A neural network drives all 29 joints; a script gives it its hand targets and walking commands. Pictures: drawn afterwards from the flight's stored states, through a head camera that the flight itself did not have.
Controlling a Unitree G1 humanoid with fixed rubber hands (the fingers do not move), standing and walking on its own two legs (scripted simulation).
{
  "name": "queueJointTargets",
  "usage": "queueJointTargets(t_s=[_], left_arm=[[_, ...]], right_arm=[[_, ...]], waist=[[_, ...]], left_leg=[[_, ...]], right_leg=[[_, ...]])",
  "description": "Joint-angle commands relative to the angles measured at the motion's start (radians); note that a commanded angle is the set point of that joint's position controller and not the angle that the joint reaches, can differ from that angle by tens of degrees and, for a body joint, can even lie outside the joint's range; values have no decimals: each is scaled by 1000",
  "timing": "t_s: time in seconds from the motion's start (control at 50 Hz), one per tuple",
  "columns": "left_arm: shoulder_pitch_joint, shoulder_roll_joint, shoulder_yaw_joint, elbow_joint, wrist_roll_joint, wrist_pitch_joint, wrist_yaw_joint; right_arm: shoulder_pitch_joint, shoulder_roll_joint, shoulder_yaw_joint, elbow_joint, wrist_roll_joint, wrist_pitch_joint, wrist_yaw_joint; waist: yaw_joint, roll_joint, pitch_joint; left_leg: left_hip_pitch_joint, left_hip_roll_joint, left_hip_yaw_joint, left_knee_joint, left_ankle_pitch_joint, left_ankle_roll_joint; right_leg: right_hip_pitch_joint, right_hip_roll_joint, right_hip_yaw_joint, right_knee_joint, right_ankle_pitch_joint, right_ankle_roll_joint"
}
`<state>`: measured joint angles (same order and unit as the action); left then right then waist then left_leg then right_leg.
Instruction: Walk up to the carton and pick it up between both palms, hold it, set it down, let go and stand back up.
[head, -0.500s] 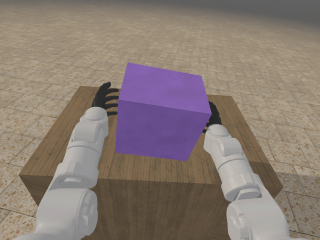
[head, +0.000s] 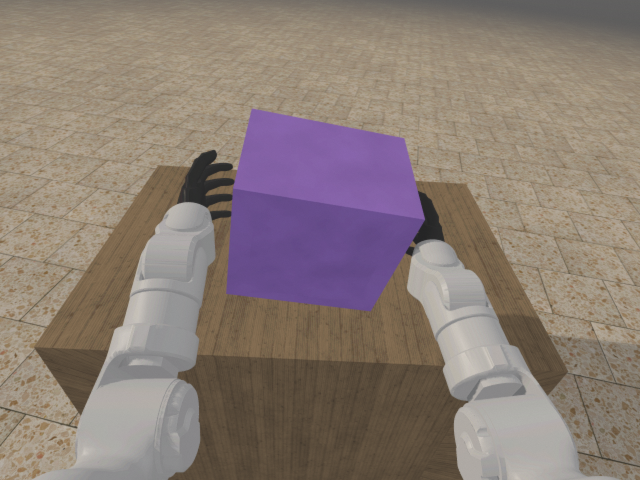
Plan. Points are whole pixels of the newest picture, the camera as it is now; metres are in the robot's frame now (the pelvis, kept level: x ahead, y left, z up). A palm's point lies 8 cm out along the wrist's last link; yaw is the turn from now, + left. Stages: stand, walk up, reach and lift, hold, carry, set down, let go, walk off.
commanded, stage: reach and lift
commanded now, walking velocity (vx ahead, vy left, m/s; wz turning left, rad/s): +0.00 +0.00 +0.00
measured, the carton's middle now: (314, 216) +0.44 -0.01 +0.15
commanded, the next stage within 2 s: hold in 0.28 s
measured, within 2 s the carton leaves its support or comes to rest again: neither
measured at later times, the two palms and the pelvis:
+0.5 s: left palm (183, 209) +0.38 +0.15 +0.21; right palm (424, 246) +0.36 -0.14 +0.16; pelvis +0.00 +0.00 +0.00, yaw +0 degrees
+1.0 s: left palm (174, 204) +0.37 +0.16 +0.22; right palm (425, 242) +0.36 -0.14 +0.18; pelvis -0.01 +0.00 +0.00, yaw +0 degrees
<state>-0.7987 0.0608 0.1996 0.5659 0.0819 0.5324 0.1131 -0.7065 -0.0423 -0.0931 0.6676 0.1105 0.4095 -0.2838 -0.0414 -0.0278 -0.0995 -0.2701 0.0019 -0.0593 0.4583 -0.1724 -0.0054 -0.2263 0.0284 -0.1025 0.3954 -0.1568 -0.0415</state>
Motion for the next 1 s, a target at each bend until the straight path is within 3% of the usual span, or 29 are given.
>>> queueJointTargets(t_s=[0.0, 0.12, 0.34, 0.68, 0.98], left_arm=[[-522, -734, -278, -201, -6, 5, -247], [-525, -754, -322, -243, -22, 22, -255], [-567, -739, -301, -240, 0, 42, -252], [-522, -737, -318, -341, 5, 104, -262], [-564, -713, -273, -316, 34, 123, -274]], right_arm=[[-975, 605, 361, -532, 166, -99, 165], [-1003, 590, 365, -592, 170, -110, 162], [-1022, 581, 338, -519, 156, -99, 175], [-1019, 574, 379, -617, 196, -69, 165], [-1044, 559, 326, -539, 160, -64, 183]], waist=[[-3, 42, -521], [-16, 58, -547], [-2, 58, -471], [-4, 55, -493], [0, 53, -414]], left_leg=[[242, -54, 10, -97, 243, -16], [287, -48, 5, -82, 297, -30], [281, -42, 8, -108, 221, -22], [291, -44, 10, -101, 286, -18], [249, -38, 15, -141, 155, -5]], right_leg=[[370, 11, 104, -111, 274, 76], [367, 23, 88, -113, 279, 64], [311, 24, 80, -135, 148, 56], [368, 29, 85, -123, 216, 59], [325, 22, 74, -136, 74, 53]])
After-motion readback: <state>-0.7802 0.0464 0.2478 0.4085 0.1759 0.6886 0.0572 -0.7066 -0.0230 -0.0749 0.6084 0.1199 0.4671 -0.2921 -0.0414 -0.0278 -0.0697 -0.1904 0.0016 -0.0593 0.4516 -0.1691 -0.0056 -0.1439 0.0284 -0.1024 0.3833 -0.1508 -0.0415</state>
